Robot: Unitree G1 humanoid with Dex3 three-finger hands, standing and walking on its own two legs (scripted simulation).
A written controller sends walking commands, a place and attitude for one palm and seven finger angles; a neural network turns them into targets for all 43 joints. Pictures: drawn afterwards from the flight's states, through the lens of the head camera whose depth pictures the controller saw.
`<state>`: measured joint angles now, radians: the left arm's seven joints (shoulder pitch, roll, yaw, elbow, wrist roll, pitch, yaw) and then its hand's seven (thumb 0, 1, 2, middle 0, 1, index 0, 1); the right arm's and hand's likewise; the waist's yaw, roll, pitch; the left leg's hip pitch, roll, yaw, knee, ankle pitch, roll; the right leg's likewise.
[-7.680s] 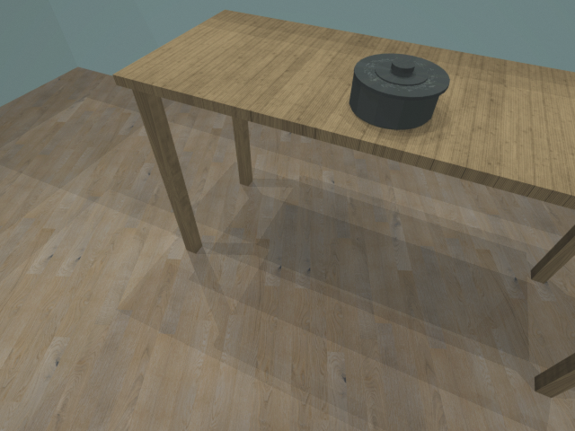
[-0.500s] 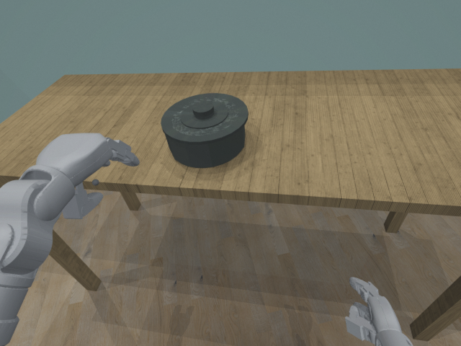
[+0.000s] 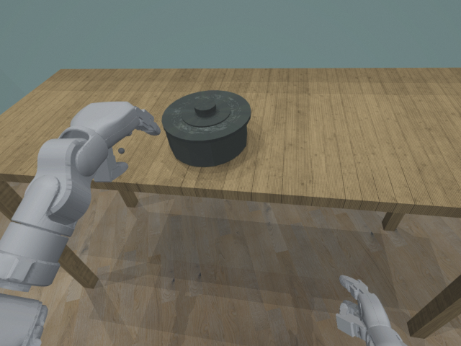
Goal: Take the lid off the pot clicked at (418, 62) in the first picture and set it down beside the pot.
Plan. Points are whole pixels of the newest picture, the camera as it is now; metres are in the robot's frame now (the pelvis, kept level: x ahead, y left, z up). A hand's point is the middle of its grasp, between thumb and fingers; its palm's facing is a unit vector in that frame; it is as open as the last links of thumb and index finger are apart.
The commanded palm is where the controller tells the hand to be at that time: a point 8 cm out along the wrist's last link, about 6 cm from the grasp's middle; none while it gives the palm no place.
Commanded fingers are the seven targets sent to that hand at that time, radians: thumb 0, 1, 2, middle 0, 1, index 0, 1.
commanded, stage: move the open hand above the knob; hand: left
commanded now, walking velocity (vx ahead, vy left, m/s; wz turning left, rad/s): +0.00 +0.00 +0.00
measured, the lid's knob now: (205, 106) +0.58 +0.14 +0.14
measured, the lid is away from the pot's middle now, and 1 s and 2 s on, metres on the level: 0.01 0.01 0.01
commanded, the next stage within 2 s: lower the open fingers around the knob in 2.00 s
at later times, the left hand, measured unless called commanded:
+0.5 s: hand (156, 124) +0.42 +0.19 +0.20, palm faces -0.17 -0.06 -0.98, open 10.3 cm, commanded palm +0.40 +0.19 +0.27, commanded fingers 0.00 -0.42 1.66 -0.85 -0.08 -0.85 -0.08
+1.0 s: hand (188, 100) +0.49 +0.14 +0.20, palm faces -0.22 -0.04 -0.97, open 10.3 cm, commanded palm +0.49 +0.16 +0.27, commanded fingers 0.00 -0.42 1.66 -0.85 -0.08 -0.85 -0.08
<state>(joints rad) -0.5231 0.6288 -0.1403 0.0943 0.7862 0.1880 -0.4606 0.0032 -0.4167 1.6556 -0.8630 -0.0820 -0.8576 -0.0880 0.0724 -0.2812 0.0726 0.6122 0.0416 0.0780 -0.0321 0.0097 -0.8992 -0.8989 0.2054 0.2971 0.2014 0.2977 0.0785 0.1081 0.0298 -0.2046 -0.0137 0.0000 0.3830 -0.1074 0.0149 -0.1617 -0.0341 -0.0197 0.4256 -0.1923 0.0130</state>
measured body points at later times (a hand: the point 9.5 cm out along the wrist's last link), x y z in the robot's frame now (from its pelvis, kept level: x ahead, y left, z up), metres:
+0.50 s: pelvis +0.03 -0.01 +0.00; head +0.03 -0.05 +0.45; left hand +0.42 +0.19 +0.25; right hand +0.23 -0.24 -0.10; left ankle +0.07 +0.11 -0.74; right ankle +0.03 -0.13 -0.74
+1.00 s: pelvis +0.05 -0.01 +0.00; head +0.06 -0.04 +0.45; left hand +0.50 +0.14 +0.26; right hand +0.21 -0.25 -0.12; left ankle +0.07 +0.11 -0.74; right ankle +0.03 -0.13 -0.74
